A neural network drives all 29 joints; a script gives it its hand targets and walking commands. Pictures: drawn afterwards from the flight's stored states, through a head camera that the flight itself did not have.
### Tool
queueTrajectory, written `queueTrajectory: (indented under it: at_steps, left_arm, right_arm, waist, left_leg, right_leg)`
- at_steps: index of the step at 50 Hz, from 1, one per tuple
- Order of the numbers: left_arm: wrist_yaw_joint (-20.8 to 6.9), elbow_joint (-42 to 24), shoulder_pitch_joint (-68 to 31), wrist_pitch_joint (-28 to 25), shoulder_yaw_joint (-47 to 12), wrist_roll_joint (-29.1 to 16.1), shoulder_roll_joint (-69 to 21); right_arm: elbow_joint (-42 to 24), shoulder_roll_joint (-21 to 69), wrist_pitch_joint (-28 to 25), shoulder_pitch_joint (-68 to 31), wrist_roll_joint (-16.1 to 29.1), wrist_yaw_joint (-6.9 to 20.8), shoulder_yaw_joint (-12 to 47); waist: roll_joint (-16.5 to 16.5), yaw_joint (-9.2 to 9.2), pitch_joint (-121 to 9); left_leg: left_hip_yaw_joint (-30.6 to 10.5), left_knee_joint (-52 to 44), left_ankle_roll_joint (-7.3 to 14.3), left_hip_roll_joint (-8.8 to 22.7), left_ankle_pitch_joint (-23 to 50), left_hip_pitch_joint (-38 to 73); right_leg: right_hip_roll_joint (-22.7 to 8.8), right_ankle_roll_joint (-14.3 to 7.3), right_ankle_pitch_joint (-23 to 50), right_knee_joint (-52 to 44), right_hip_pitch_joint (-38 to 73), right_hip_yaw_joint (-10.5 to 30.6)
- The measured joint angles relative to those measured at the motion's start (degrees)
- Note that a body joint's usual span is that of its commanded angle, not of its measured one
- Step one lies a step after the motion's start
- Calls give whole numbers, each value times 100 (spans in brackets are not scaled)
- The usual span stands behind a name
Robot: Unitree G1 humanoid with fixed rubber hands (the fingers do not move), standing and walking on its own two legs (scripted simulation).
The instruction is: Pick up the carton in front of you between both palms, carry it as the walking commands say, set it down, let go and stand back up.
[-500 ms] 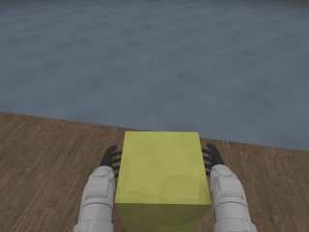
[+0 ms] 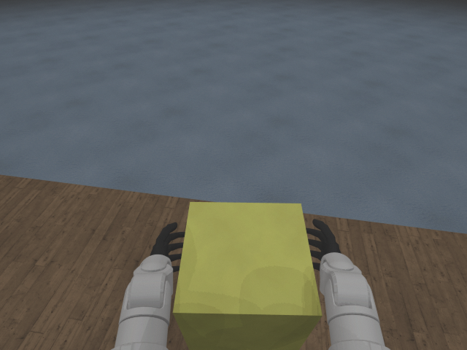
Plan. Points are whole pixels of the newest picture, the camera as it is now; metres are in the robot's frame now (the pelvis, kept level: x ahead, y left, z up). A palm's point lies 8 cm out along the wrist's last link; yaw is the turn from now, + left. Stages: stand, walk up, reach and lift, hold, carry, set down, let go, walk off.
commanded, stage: reach and lift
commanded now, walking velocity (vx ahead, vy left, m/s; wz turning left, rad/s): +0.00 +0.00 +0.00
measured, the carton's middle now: (243, 282) +0.30 +0.00 -0.05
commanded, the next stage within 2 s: hold in 0.24 s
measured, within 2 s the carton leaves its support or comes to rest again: neither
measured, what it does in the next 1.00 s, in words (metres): stands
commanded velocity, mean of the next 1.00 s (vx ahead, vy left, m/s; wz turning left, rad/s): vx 0.16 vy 0.00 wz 0.00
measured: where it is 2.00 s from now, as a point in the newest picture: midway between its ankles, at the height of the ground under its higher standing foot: (248, 299)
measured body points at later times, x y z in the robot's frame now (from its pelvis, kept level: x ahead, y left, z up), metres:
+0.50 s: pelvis -0.01 +0.00 +0.00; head -0.06 +0.00 +0.45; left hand +0.29 +0.15 +0.04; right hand +0.29 -0.16 +0.05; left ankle +0.02 +0.12 -0.74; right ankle +0.01 -0.13 -0.74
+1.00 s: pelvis +0.03 -0.02 +0.00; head -0.01 -0.03 +0.45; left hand +0.33 +0.11 +0.07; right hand +0.33 -0.19 +0.07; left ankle +0.03 +0.11 -0.71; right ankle +0.00 -0.12 -0.74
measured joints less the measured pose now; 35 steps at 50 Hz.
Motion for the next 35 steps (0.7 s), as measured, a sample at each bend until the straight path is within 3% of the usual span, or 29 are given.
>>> queueTrajectory:
  at_steps: [13, 20, 35]
  left_arm:
    - [2, -173, 63, 188, -80, -43, 16]
    - [40, -603, 249, 446, -294, -170, 57]
    - [-29, -351, -87, 576, -37, -13, -20]
  right_arm:
    - [-176, -17, 196, 63, 63, -17, 93]
    - [-627, -65, 472, 258, 196, -50, 320]
    - [-388, 14, 583, -58, 10, 31, 27]
  waist:
    - [2, 8, 3]
    - [13, -29, -45]
    - [4, -29, 93]
  left_leg:
    - [-26, -77, -15, 17, 26, 138]
    - [-46, -211, -18, 26, 93, 306]
    - [-20, -3, -6, 6, 73, 248]
  right_leg:
    - [13, -16, 24, -78, 144, -22]
    - [10, -15, 105, -247, 332, -36]
    - [10, -4, 72, -8, 254, -13]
